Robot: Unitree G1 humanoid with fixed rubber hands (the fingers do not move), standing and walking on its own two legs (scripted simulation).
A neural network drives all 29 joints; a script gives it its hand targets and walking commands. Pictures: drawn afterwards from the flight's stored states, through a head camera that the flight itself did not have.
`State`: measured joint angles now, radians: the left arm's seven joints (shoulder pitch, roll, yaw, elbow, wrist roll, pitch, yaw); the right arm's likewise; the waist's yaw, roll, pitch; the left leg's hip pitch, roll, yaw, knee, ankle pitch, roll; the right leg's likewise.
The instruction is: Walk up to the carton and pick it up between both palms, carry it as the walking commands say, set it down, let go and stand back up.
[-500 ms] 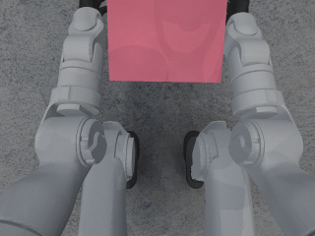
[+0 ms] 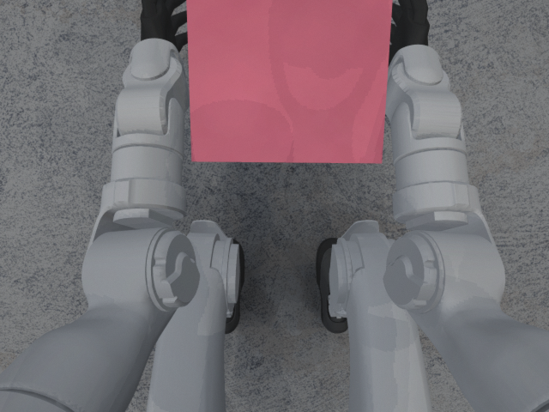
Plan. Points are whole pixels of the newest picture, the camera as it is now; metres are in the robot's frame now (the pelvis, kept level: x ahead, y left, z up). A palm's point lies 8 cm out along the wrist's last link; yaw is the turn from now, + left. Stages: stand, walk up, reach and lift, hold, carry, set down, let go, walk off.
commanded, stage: reach and lift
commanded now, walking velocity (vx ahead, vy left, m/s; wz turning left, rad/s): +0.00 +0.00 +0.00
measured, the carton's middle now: (282, 52) +0.54 +0.01 -0.17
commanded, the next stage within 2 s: none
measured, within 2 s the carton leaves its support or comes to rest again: neither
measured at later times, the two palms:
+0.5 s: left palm (133, 29) +0.51 +0.14 -0.02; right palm (441, 38) +0.51 -0.13 -0.03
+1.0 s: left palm (87, 9) +0.49 +0.14 +0.05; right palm (498, 20) +0.49 -0.13 +0.05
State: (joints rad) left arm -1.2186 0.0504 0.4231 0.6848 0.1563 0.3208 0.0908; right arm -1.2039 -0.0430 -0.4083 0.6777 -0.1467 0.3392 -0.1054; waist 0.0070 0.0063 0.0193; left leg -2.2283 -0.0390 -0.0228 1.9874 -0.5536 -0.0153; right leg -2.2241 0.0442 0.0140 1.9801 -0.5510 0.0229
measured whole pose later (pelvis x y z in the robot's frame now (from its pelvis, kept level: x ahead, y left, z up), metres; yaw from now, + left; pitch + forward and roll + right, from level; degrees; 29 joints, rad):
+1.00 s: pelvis +0.01 +0.00 +0.11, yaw +1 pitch +41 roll -1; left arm -1.02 -0.05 0.49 0.67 0.25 0.37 0.05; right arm -1.00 0.05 -0.48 0.65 -0.25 0.40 -0.05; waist 0.00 0.01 -0.15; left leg -1.86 -0.05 -0.03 1.64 -0.50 -0.01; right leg -1.85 0.04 0.02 1.64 -0.50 0.02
